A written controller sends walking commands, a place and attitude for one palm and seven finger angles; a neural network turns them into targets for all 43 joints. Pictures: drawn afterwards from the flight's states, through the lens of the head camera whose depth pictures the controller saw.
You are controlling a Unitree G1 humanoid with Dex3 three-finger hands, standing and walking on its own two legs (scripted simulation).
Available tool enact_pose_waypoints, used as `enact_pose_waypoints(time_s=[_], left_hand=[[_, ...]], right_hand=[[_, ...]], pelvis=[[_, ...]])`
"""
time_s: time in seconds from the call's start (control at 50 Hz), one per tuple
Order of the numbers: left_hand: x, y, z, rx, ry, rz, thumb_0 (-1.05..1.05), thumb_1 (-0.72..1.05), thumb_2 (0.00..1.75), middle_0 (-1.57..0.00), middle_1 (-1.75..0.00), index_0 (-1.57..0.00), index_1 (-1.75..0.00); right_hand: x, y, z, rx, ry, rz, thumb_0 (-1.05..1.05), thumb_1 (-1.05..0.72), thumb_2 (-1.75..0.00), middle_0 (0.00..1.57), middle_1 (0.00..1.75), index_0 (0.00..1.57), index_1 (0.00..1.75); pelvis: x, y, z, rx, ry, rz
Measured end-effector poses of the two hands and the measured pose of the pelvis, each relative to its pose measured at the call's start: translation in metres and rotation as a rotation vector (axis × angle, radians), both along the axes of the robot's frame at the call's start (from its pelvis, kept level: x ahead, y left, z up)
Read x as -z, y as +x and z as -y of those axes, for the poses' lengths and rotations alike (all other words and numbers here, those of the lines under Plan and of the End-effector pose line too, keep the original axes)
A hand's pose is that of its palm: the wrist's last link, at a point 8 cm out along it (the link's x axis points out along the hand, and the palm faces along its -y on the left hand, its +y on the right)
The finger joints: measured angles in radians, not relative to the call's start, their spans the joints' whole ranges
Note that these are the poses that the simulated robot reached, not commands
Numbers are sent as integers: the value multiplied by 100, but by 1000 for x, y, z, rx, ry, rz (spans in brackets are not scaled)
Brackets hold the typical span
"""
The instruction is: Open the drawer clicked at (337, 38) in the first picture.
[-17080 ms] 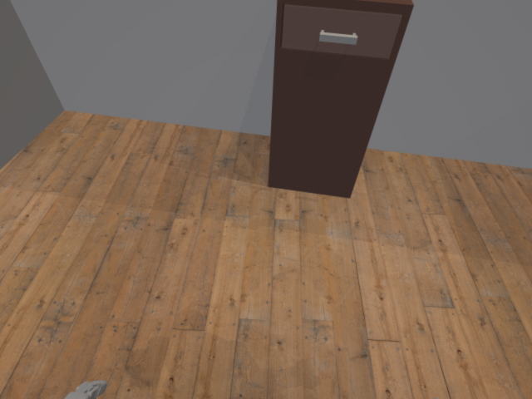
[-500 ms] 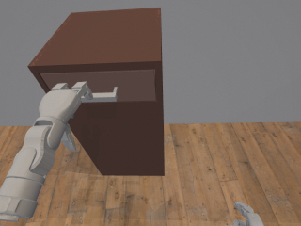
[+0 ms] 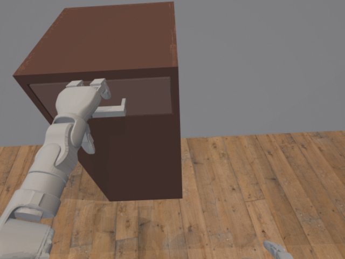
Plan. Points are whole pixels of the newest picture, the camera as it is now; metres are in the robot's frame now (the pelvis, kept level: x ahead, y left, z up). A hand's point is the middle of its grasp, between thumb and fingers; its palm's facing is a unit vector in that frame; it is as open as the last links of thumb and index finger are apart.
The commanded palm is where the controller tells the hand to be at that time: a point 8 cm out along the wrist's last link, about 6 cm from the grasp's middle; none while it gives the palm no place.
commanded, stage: move the hooked fingers above the handle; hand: left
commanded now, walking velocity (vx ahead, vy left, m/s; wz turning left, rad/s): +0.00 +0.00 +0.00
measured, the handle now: (104, 107) +0.50 +0.24 +0.05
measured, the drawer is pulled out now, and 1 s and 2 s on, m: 0.00 0.00 0.00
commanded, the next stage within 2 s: none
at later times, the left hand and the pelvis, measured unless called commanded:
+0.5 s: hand (93, 105) +0.45 +0.23 +0.11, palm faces +0.01 -0.03 -1.00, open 13.9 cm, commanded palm +0.43 +0.25 +0.17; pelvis -0.01 -0.01 -0.01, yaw -1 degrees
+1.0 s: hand (86, 103) +0.45 +0.25 +0.12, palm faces +0.07 -0.01 -1.00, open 13.9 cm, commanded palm +0.43 +0.25 +0.17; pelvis -0.01 +0.00 -0.01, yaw -1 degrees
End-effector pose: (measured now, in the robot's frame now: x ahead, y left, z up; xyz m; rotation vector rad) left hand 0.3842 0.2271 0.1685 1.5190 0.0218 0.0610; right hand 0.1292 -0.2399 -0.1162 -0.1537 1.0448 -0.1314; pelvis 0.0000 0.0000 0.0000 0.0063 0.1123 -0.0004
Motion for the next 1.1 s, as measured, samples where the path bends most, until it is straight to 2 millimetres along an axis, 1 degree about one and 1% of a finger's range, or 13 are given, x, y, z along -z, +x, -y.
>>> enact_pose_waypoints(time_s=[0.12,0.24,0.34,0.46,0.56,0.66,0.7,0.76,0.88,0.92,0.98,1.04,1.1], left_hand=[[3,5,-10,-49,20,-8,0,-49,30,-32,-120,-31,-120],[8,8,-9,-45,21,-44,0,-49,30,-32,-120,-31,-120],[15,22,-5,-25,24,-82,0,-49,30,-32,-120,-32,-120],[6,39,-1,7,21,-25,0,-49,30,-32,-120,-32,-120],[2,47,-13,-59,27,-22,0,-49,30,-32,-120,-31,-120],[11,44,-27,-96,35,-85,0,-49,30,-31,-120,-31,-120],[16,40,-28,-77,29,-100,0,-49,30,-31,-120,-31,-120],[19,34,-21,-12,19,-90,0,-49,30,-31,-120,-31,-120],[12,32,-5,64,4,13,0,-49,30,-32,-120,-32,-120],[9,36,-7,35,9,38,0,-49,30,-32,-120,-32,-120],[2,42,-17,-44,26,47,0,-49,30,-32,-120,-32,-120],[-2,45,-30,-124,48,11,0,-49,30,-32,-120,-31,-120],[0,42,-33,-143,51,-46,0,-49,30,-31,-120,-31,-120]], right_hand=[[5,-20,12,32,-14,-55,1,-91,-90,20,30,20,30],[6,-34,23,59,-39,-84,1,-91,-90,20,30,20,30],[4,-44,31,84,-68,-90,1,-91,-90,20,30,20,30],[5,-63,38,123,-83,-112,1,-91,-90,20,30,20,30],[10,-81,37,154,-69,-153,1,-91,-90,20,30,20,30],[10,-93,33,169,-61,-187,1,-91,-90,20,30,20,30],[9,-94,32,171,-65,-194,1,-91,-90,20,30,20,30],[8,-91,30,165,-74,-193,1,-91,-90,20,30,20,30],[6,-71,25,139,-74,-146,1,-91,-90,20,30,20,30],[6,-64,22,130,-67,-125,1,-91,-90,20,30,20,30],[6,-57,17,122,-53,-96,1,-91,-90,20,30,20,30],[6,-53,13,119,-39,-81,1,-91,-90,20,30,20,30],[6,-52,11,116,-33,-81,1,-91,-90,21,30,20,30]], pelvis=[[1,0,3,2,-1,-12],[2,-2,6,-5,-3,-13],[3,-6,9,-6,-5,-25],[5,-8,9,6,-7,-53],[5,-7,8,21,-6,-66],[4,-4,6,28,-7,-68],[4,-3,5,27,-8,-66],[4,-2,2,20,-12,-61],[5,-4,-3,9,-16,-56],[6,-6,-4,10,-15,-59],[6,-7,-4,16,-14,-64],[5,-7,-5,19,-12,-66],[4,-5,-5,19,-12,-61]])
